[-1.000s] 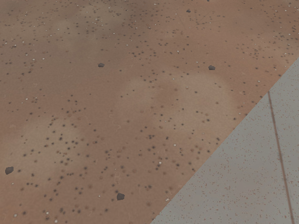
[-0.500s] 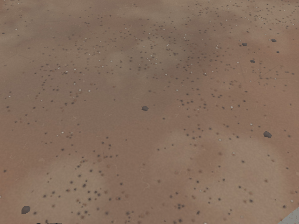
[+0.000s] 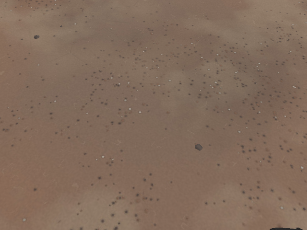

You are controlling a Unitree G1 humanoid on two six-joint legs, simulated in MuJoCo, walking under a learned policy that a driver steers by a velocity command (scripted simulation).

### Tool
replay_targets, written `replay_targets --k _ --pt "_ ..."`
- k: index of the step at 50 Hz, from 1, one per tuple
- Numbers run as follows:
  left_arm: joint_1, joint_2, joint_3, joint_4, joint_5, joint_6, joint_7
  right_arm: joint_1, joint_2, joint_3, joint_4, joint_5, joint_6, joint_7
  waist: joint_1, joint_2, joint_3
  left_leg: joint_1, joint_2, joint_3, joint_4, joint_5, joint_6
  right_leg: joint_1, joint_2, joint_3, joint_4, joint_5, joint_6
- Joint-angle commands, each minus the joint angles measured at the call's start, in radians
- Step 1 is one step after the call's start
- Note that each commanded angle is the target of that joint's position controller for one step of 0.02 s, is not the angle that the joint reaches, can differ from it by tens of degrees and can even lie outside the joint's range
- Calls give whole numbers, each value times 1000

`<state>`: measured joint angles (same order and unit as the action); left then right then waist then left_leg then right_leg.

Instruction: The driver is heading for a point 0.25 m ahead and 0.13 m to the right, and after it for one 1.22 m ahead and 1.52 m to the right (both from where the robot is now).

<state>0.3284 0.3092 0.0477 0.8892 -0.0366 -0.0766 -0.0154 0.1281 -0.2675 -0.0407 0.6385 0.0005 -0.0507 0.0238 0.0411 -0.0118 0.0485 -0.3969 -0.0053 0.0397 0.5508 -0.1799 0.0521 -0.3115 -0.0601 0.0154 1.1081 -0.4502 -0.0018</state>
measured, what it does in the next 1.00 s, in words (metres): walks ahead, turning right: right foot, then left foot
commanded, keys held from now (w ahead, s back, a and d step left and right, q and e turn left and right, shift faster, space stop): w+e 1.00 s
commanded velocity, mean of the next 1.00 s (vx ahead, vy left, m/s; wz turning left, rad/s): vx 0.50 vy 0.00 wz -0.48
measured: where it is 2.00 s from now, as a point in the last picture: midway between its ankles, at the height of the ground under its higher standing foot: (260, 141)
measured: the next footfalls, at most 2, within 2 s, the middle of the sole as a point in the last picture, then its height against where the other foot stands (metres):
right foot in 0.44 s outside the picture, level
left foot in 0.90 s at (177, 172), level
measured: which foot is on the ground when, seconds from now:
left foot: down 0.00-0.42, up 0.44-0.88, down 0.90-1.00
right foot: up 0.00-0.42, down 0.44-0.92, up 0.94-1.00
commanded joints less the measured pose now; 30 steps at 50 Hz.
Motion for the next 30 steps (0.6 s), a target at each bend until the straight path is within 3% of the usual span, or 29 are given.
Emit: replay_targets --k 1,2,5,7,11,16,17,19,20,21,22,23,24,25,26,27,28,29,30 --pt "-65 112 30 -87 9 -11 7 119 -97 -37 3 -5 -24 0 -69 97 -81 339 244 -279 -320 67 147 -359 -87 64 62 135 -15" --pt "-16 90 28 -76 6 4 6 98 -106 -41 9 -10 -34 -1 -38 148 -88 280 253 -241 -358 99 159 -298 -91 70 59 180 -1" --pt "-28 57 26 -74 5 32 12 87 -106 -48 42 -20 -61 -7 -20 94 -42 224 244 -125 -418 186 162 -315 -85 90 10 267 26" --pt "-81 49 27 -95 10 32 12 107 -110 -51 66 -24 -65 -16 -33 72 -15 254 241 -61 -426 239 153 -376 -74 110 -91 364 33" --pt "-192 19 13 -131 18 23 -12 126 -142 -57 94 -16 -61 -30 -72 56 17 286 229 52 -452 242 121 -347 -51 44 -333 549 18" --pt "-321 14 4 -209 19 22 -43 199 -172 -71 148 7 -28 -40 -115 41 60 470 285 107 -389 343 102 -412 -34 -17 -472 471 -31" --pt "-327 20 6 -223 18 22 -50 199 -180 -74 152 11 -18 -42 -108 48 54 502 294 118 -353 425 93 -404 -22 -36 -485 424 -46" --pt "-287 48 21 -236 17 27 -57 182 -208 -81 149 13 -1 -51 -69 85 -3 536 292 146 -224 764 69 -300 39 -100 -483 319 -84" --pt "-212 75 37 -227 16 31 -56 173 -219 -83 145 14 9 -56 -24 101 -56 532 283 158 -102 912 55 -196 80 -127 -477 272 -108" --pt "-75 120 63 -197 13 33 -48 155 -222 -81 140 18 16 -61 56 89 -130 469 251 181 90 936 28 1 123 -136 -528 301 -142" --pt "87 195 98 -162 12 41 -29 162 -204 -71 127 9 10 -66 130 18 -221 256 209 181 369 696 -16 303 70 3 -569 331 -193" --pt "87 299 116 -164 2 40 -17 260 -49 -24 76 -28 -17 -48 16 -251 -291 -215 -4 122 737 -273 -90 644 -196 562 -635 201 -382" --pt "108 238 95 -194 12 26 -19 185 -103 -24 66 6 -61 -31 73 -157 -433 -348 -53 -125 879 -421 -79 741 -276 849 -786 99 -445" --pt "78 178 79 -190 21 15 -18 86 -154 -37 36 44 -86 -19 94 -105 -304 -432 9 -157 862 -334 -51 670 -249 700 -809 148 -386" --pt "22 149 71 -198 16 8 -16 59 -148 -31 28 38 -100 -20 56 -26 -210 -411 55 -149 770 -248 -34 528 -204 572 -806 230 -345" --pt "-47 120 62 -211 17 7 -15 49 -149 -36 36 11 -102 -28 12 19 -142 -353 85 -141 673 -203 -39 383 -167 482 -815 342 -319" --pt "-87 91 50 -230 29 7 -10 62 -158 -44 41 -5 -92 -30 -23 15 -118 -279 105 -145 629 -168 -44 286 -141 423 -842 434 -311" --pt "-104 99 52 -241 36 7 -7 80 -156 -46 38 -8 -80 -28 -46 -17 -107 -234 106 -144 597 -163 -59 218 -136 412 -858 501 -325" --pt "-110 103 53 -244 31 6 -3 95 -146 -45 39 -12 -69 -28 -58 -12 -96 -217 111 -134 546 -162 -77 176 -126 377 -869 549 -326"
Velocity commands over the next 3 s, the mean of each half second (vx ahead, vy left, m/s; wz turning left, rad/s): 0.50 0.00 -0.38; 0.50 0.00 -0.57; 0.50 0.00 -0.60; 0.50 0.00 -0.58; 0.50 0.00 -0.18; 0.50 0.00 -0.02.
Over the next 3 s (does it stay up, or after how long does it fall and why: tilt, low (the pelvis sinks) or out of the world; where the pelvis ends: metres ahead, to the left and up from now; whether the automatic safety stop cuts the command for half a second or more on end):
stays up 1.11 -1.04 0.00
